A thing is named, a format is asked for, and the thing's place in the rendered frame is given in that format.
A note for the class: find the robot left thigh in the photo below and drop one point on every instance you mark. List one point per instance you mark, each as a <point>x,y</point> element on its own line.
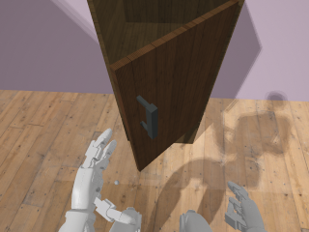
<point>123,227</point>

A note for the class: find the robot right thigh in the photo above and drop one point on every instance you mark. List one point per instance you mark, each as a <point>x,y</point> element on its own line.
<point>193,222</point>

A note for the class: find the robot thigh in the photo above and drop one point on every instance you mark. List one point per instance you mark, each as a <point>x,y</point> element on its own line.
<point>123,227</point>
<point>193,222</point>

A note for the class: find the robot left hand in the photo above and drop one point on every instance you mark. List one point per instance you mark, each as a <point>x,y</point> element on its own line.
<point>89,177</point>

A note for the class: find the handle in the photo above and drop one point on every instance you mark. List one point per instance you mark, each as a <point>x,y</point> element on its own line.
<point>151,117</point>

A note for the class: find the cupboard door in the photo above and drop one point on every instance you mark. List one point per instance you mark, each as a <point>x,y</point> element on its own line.
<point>175,74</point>

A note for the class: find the robot left forearm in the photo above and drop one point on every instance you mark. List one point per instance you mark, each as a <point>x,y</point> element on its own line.
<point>78,221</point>

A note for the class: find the robot right hand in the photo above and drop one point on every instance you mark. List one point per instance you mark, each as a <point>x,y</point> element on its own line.
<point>247,215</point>

